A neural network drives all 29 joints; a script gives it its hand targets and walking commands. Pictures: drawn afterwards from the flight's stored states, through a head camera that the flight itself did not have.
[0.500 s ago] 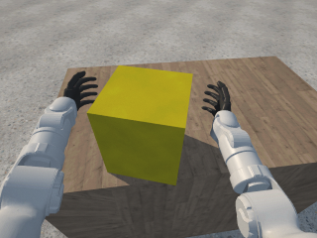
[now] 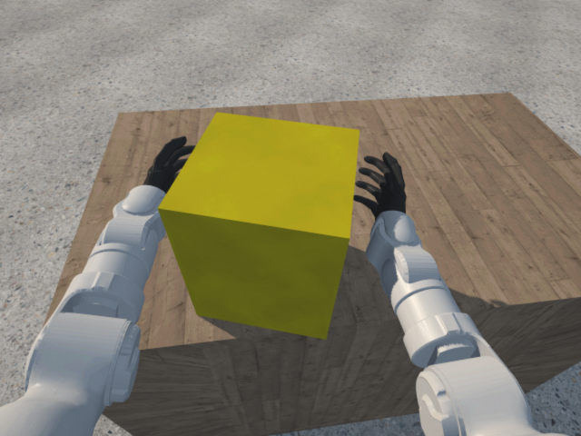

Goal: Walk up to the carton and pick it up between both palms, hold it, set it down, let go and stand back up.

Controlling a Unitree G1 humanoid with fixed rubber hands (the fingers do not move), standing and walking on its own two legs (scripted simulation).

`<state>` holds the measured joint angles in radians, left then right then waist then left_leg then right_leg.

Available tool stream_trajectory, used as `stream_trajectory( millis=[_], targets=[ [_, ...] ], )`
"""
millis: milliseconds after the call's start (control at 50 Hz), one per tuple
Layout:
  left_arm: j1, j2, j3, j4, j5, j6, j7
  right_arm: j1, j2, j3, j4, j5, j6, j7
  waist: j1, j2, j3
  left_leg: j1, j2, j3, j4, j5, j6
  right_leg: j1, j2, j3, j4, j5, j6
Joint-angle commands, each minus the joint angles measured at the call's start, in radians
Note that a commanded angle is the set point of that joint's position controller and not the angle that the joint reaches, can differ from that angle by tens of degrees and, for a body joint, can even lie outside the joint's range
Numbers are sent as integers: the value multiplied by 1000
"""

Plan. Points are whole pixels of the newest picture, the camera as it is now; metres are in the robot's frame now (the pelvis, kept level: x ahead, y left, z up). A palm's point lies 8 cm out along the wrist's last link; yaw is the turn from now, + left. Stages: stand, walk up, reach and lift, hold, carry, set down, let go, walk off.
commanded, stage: reach and lift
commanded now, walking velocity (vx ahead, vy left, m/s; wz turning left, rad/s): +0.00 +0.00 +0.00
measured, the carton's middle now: (272, 228) +0.40 -0.02 +0.07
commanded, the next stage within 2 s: none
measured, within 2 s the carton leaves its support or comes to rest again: leaves its support in 1.42 s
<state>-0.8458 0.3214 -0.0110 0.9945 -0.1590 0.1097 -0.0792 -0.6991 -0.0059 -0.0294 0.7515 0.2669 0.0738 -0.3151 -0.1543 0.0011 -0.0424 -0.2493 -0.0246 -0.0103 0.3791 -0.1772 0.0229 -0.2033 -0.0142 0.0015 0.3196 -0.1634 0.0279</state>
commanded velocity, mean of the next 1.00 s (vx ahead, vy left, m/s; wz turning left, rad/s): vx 0.00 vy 0.00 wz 0.00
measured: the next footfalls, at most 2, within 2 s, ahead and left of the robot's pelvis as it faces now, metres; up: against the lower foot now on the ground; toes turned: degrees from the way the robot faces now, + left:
none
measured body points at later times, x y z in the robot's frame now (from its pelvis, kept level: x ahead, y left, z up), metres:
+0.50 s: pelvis +0.00 +0.00 +0.00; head +0.00 +0.02 +0.45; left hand +0.45 +0.11 +0.13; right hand +0.38 -0.18 +0.12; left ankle +0.01 +0.10 -0.75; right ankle +0.00 -0.14 -0.75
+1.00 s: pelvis +0.00 +0.00 +0.00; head -0.02 +0.02 +0.45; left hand +0.44 +0.11 +0.12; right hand +0.36 -0.19 +0.12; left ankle +0.01 +0.10 -0.75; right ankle +0.00 -0.14 -0.75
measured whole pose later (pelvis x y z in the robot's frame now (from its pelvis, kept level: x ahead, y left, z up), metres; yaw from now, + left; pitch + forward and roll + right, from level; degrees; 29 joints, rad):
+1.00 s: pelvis +0.00 +0.00 +0.00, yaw +0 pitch -4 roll -1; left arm -0.81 0.12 0.33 0.98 0.31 0.10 -0.16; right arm -0.63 0.18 -0.43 0.77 -0.17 -0.07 -0.22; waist -0.15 -0.03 0.01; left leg -0.10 -0.02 -0.01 0.35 -0.19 0.03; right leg -0.05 -0.01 0.00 0.28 -0.16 0.03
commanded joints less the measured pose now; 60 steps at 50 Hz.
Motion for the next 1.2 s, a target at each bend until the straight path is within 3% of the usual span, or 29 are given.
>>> stream_trajectory(
  millis=[0,20,60,140,180,200,240,280,340,400,420,460,540,580,600,660,760,780,820,860,880,900,920,940,960,980,1140,1160,1180],
  targets=[
    [-511,-63,80,-210,74,-32,9,-418,14,-19,-149,-131,-47,-23,-17,12,-473,293,40,24,47,307,-43,-20,61,-54,-12,370,7],
    [-508,-98,76,-213,84,-26,13,-419,24,-44,-133,-156,-47,-21,-31,24,-452,297,43,22,43,293,-49,-39,65,-63,-18,338,6],
    [-488,-112,111,-210,104,-38,5,-417,53,-38,-165,-182,-48,-12,-6,-24,-434,297,39,37,29,284,-36,7,57,-58,-20,337,11],
    [-514,-144,128,-183,149,-41,-5,-432,80,-91,-122,-234,-55,4,-13,-6,-398,268,42,40,11,217,-33,16,47,-56,-30,269,7],
    [-509,-159,147,-210,180,-57,-12,-415,89,-105,-113,-264,-72,15,-14,14,-429,317,45,43,15,284,-47,10,47,-70,-32,286,8],
    [-483,-186,160,-221,196,-60,-16,-424,105,-96,-142,-274,-82,28,11,7,-438,326,43,47,12,298,-50,37,46,-68,-31,291,8],
    [-499,-196,203,-196,250,-70,-31,-411,124,-138,-107,-334,-94,48,15,3,-432,331,43,55,-3,273,-45,50,38,-73,-40,268,14],
    [-472,-213,239,-232,300,-70,-45,-367,149,-164,-115,-379,-119,54,15,-19,-420,351,38,69,-8,313,-45,116,35,-70,-39,345,27],
    [-492,-332,246,-196,373,-68,-92,-379,280,-180,-76,-453,-144,97,19,-20,-381,339,32,85,-30,286,-43,172,25,-74,-39,329,34],
    [-524,-606,226,-152,443,-66,-152,-429,508,-150,-85,-531,-162,186,24,-14,-352,367,31,86,-53,300,-47,198,34,-92,-43,293,26],
    [-512,-682,221,-144,459,-66,-175,-440,583,-105,-105,-538,-166,218,47,-11,-381,359,28,87,-50,342,-48,225,33,-86,-32,355,27],
    [-507,-730,212,-132,472,-64,-189,-439,610,-97,-91,-557,-177,247,44,-7,-370,365,27,84,-50,374,-57,258,44,-95,-31,374,32],
    [-483,-726,247,-135,493,-59,-197,-420,619,-84,-75,-544,-182,264,51,4,-305,307,14,91,-78,301,-47,316,37,-78,-29,402,37],
    [-484,-737,250,-150,490,-59,-197,-428,627,-63,-103,-546,-184,264,52,-29,-305,310,7,93,-84,284,-37,325,43,-77,-26,435,43],
    [-498,-746,238,-154,482,-60,-198,-432,623,-65,-103,-543,-185,266,42,-9,-301,318,11,90,-86,282,-41,310,46,-78,-30,408,41],
    [-520,-746,241,-151,484,-56,-192,-465,621,-73,-97,-549,-184,271,47,-25,-294,309,13,91,-96,242,-35,308,48,-82,-43,339,36],
    [-513,-739,248,-160,486,-56,-191,-453,629,-63,-89,-550,-184,272,51,-9,-298,284,9,103,-106,205,-29,312,42,-81,-40,345,35],
    [-511,-755,240,-170,491,-54,-193,-441,635,-73,-87,-552,-184,269,32,-10,-288,286,7,99,-109,213,-32,315,43,-83,-38,371,32],
    [-511,-731,257,-137,495,-52,-200,-452,641,-71,-102,-556,-178,267,49,-32,-277,257,0,108,-120,158,-18,340,32,-70,-37,381,45],
    [-533,-741,244,-176,493,-57,-198,-447,649,-80,-86,-554,-181,262,27,-31,-285,258,0,107,-125,142,-20,334,35,-78,-36,364,46],
    [-537,-743,245,-166,482,-63,-196,-490,644,-54,-122,-544,-188,266,54,-25,-316,259,2,104,-119,161,-16,334,36,-77,-34,370,41],
    [-547,-753,236,-164,479,-64,-195,-487,639,-65,-116,-556,-193,266,32,-34,-332,264,5,101,-120,166,-19,329,40,-82,-30,380,44],
    [-530,-742,246,-157,488,-62,-196,-478,646,-57,-106,-559,-187,267,53,-35,-307,264,5,108,-122,155,-16,332,37,-79,-34,364,46],
    [-549,-746,242,-173,493,-65,-194,-473,652,-60,-95,-558,-186,267,51,-20,-304,270,2,108,-121,167,-18,332,35,-80,-32,374,44],
    [-559,-753,224,-174,486,-68,-195,-449,645,-81,-74,-566,-192,261,20,-20,-312,281,9,101,-116,182,-26,322,40,-86,-34,380,43],
    [-563,-769,199,-207,469,-72,-189,-470,662,-50,-110,-548,-195,264,35,-2,-349,285,7,105,-107,199,-32,315,42,-87,-27,396,39],
    [-563,-782,205,-193,475,-68,-182,-478,646,-55,-76,-543,-207,262,18,-7,-330,308,8,99,-106,217,-36,291,46,-98,-44,342,34],
    [-551,-795,187,-195,468,-73,-178,-502,658,-23,-112,-534,-212,263,30,3,-369,298,7,99,-99,227,-40,298,43,-96,-36,370,33],
    [-553,-792,194,-188,482,-70,-179,-474,664,-39,-70,-545,-211,261,27,-3,-345,308,10,101,-92,246,-40,285,40,-95,-37,367,33]
  ],
)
